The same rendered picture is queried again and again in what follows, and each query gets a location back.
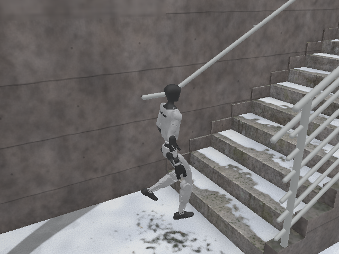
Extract left robot shin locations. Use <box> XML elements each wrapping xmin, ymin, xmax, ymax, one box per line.
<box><xmin>148</xmin><ymin>173</ymin><xmax>178</xmax><ymax>193</ymax></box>

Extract robot right upper arm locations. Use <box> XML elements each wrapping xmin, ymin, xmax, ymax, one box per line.
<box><xmin>166</xmin><ymin>110</ymin><xmax>182</xmax><ymax>142</ymax></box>

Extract right robot thigh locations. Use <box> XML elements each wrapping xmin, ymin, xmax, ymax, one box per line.
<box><xmin>169</xmin><ymin>153</ymin><xmax>192</xmax><ymax>190</ymax></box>

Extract robot right forearm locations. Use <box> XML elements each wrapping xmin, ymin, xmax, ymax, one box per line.
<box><xmin>168</xmin><ymin>135</ymin><xmax>180</xmax><ymax>166</ymax></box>

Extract robot right hand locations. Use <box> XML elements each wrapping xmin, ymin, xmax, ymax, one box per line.
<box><xmin>175</xmin><ymin>164</ymin><xmax>187</xmax><ymax>180</ymax></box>

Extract robot left upper arm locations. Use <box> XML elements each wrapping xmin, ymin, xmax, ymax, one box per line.
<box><xmin>156</xmin><ymin>103</ymin><xmax>166</xmax><ymax>128</ymax></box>

